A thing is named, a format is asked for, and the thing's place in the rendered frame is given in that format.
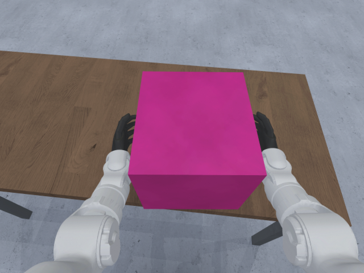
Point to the right robot hand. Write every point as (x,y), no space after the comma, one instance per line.
(266,136)

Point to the right robot upper arm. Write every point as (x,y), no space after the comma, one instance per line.
(320,243)

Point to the table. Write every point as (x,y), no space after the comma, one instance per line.
(59,114)

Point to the left robot forearm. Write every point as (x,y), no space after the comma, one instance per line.
(111,193)

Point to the left robot upper arm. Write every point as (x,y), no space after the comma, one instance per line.
(85,244)

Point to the left robot hand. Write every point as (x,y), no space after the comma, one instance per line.
(120,140)

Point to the right robot forearm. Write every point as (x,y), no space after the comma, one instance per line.
(283,191)

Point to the carton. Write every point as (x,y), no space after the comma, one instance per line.
(195,143)

